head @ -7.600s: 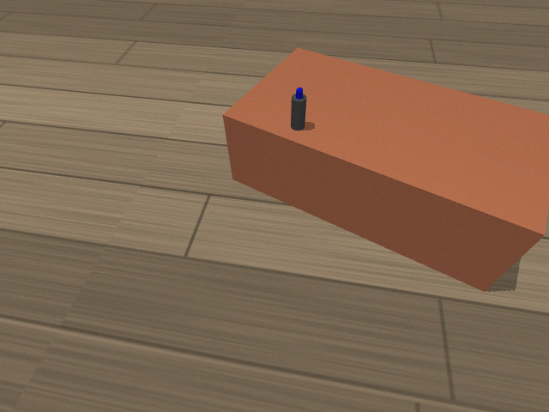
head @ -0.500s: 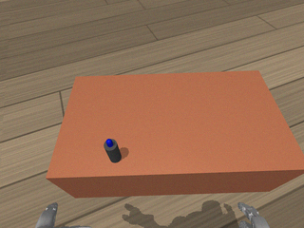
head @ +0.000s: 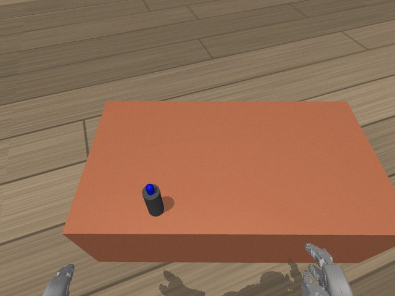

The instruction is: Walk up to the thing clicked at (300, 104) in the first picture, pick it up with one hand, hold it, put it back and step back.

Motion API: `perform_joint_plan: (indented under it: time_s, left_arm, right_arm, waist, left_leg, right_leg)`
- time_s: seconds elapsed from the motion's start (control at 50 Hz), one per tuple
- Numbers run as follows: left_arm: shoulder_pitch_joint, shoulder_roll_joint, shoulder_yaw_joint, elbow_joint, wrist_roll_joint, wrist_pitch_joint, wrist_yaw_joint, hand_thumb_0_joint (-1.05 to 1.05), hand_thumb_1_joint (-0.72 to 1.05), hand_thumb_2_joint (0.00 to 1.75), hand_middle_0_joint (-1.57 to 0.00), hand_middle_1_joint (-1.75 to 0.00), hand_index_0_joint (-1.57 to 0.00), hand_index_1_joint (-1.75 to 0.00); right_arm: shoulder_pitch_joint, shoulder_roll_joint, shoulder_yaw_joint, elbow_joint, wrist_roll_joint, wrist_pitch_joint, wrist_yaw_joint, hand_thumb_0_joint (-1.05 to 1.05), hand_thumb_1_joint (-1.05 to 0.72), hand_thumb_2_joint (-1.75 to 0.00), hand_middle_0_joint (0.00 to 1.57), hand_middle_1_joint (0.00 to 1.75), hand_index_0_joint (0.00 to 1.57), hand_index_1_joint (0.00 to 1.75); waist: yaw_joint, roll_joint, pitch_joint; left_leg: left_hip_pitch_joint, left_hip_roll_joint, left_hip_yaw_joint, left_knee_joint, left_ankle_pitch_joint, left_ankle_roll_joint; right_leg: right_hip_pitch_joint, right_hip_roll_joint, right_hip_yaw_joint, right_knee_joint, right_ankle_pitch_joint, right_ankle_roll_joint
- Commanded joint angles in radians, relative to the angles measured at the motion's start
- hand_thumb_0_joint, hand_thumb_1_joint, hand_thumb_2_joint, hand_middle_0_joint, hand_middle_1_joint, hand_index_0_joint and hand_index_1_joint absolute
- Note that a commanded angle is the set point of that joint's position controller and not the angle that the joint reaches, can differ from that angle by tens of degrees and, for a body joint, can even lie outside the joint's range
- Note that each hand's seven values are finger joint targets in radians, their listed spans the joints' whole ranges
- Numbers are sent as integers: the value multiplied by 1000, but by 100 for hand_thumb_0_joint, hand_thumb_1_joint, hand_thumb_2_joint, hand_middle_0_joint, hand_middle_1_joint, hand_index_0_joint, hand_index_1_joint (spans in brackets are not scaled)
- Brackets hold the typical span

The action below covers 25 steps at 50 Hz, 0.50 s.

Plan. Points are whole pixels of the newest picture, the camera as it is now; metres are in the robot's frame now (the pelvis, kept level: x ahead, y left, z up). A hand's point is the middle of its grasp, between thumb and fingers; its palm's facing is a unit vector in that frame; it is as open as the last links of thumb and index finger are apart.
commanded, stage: go down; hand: left
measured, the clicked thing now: (153, 198) +0.45 +0.15 -0.27
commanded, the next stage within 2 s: none
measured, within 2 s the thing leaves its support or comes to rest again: neither
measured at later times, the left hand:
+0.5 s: hand (71, 291) +0.16 +0.27 -0.08, palm faces +0.13 -0.94 -0.32, open 17.0 cm
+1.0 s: hand (51, 216) +0.29 +0.32 -0.03, palm faces +0.13 -0.98 -0.15, open 17.4 cm
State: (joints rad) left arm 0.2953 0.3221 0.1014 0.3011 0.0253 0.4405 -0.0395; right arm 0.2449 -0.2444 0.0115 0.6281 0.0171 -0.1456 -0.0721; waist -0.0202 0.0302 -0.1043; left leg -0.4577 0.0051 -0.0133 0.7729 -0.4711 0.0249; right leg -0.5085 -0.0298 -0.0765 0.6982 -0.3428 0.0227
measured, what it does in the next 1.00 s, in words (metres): stands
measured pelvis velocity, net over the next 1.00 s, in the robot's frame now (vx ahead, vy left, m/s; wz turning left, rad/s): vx -0.04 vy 0.00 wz -0.02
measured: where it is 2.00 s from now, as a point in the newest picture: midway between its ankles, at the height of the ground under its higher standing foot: outside the picture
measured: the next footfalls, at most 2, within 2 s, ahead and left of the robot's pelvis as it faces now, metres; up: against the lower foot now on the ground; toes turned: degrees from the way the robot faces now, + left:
none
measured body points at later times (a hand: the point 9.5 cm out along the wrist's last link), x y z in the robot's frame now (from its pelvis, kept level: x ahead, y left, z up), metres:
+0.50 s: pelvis -0.03 -0.01 -0.02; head +0.01 +0.00 +0.43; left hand +0.15 +0.32 -0.06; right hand +0.14 -0.26 -0.09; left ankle -0.05 +0.10 -0.71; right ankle +0.00 -0.14 -0.71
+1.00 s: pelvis -0.04 +0.00 -0.02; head +0.03 +0.02 +0.42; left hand +0.28 +0.37 -0.02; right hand +0.02 -0.28 -0.12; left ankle -0.05 +0.10 -0.71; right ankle +0.00 -0.14 -0.71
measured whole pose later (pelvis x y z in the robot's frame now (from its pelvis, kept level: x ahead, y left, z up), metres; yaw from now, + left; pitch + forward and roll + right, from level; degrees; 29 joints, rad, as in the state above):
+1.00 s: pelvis -0.04 +0.00 -0.02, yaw -1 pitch +13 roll -2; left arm -0.36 0.63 0.46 0.94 -0.05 0.00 -0.41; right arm 0.38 -0.29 0.03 0.71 0.00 -0.24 -0.13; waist -0.06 -0.01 -0.09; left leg -0.69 0.01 -0.01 0.95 -0.49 0.02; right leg -0.74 -0.02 -0.07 0.86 -0.35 0.01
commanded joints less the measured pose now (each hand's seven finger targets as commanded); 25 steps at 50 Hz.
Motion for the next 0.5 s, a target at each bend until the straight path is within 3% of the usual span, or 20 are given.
perform_joint_plan:
  time_s: [0.0, 0.1, 0.12, 0.14, 0.22, 0.24, 0.26, 0.3, 0.32, 0.36, 0.48]
  left_arm:
    - [7, 183, 96, -186, 8, -11, 12, 0, -43, 8, -6, -3, -5, -4]
    - [8, 193, 115, -253, -4, -7, 9, 0, -43, 8, -6, -3, -4, -4]
    - [25, 200, 125, -275, -7, -7, 9, 0, -42, 9, -5, -4, -5, -4]
    - [49, 199, 131, -266, -8, -5, 9, 0, -44, 9, -6, -4, -5, -5]
    - [36, 225, 147, -334, -18, -1, -7, 0, -45, 9, -6, -5, -5, -5]
    - [98, 218, 152, -283, -19, 6, -13, 0, -45, 9, -6, -5, -5, -6]
    - [36, 233, 148, -377, -23, 1, -16, 0, -46, 9, -6, -5, -5, -6]
    - [-12, 249, 158, -332, -23, -1, -20, 0, -48, 9, -7, -5, -6, -6]
    - [-76, 271, 173, -374, -24, -12, -18, 0, -45, 9, -6, -4, -5, -4]
    - [-141, 292, 193, -344, -33, -26, -21, 0, -46, 9, -6, -4, -5, -5]
    - [-365, 406, 269, -251, -69, -87, -65, 0, -44, 8, -6, -3, -5, -4]
  right_arm:
    - [-19, -145, -60, -142, 4, -57, -24, 0, -83, -88, 20, 30, 20, 30]
    - [-39, -144, -55, -180, 7, -74, -47, 0, -83, -88, 20, 30, 20, 30]
    - [-47, -140, -54, -186, 6, -80, -52, 0, -83, -88, 20, 30, 20, 30]
    - [-37, -138, -55, -187, 5, -81, -57, 0, -83, -88, 20, 30, 20, 30]
    - [-41, -141, -53, -200, 7, -96, -75, 0, -83, -88, 20, 30, 20, 30]
    - [-16, -135, -50, -174, 8, -96, -77, 0, -83, -88, 20, 30, 20, 30]
    - [-38, -139, -53, -206, 10, -103, -81, 0, -83, -88, 20, 30, 20, 30]
    - [-19, -140, -48, -175, 8, -111, -91, 0, -83, -88, 20, 30, 20, 30]
    - [-28, -144, -50, -188, 8, -119, -97, 0, -82, -88, 20, 30, 20, 30]
    - [-19, -147, -45, -170, 10, -133, -108, 0, -83, -88, 20, 30, 20, 30]
    - [-17, -167, -33, -121, 16, -166, -132, 0, -83, -88, 20, 30, 20, 30]
  waist:
    - [-2, 46, -153]
    - [-6, 36, -132]
    - [8, 37, -138]
    - [-3, 22, -149]
    - [0, 40, -143]
    - [-4, 36, -154]
    - [-3, 51, -165]
    - [-25, 35, -131]
    - [-25, 44, -148]
    - [-40, 42, -150]
    - [-36, 80, -145]
  left_leg:
    - [8, 11, -45, -66, 550, -44]
    - [-51, 2, -45, -50, 393, -38]
    - [-65, -2, -43, -41, 372, -35]
    - [-75, -7, -35, -25, 360, -29]
    - [-111, -11, -33, -3, 299, -25]
    - [-114, -9, -37, 2, 305, -26]
    - [-114, -11, -36, 7, 295, -24]
    - [-136, -10, -38, 18, 254, -19]
    - [-129, -12, -34, 25, 244, -19]
    - [-131, -7, -43, 26, 220, -17]
    - [-123, -15, -42, 9, 178, -16]
  right_leg:
    - [125, 31, 0, -3, 304, -46]
    - [77, 29, -1, 17, 224, -45]
    - [78, 27, -3, 19, 212, -45]
    - [76, 26, 1, 22, 211, -42]
    - [37, 26, 2, 41, 162, -40]
    - [40, 25, 4, 50, 167, -42]
    - [29, 25, 5, 52, 162, -39]
    - [-1, 25, 8, 54, 134, -36]
    - [-3, 22, 13, 54, 129, -34]
    - [-17, 21, 15, 59, 113, -33]
    - [4, 13, 31, 39, 87, -32]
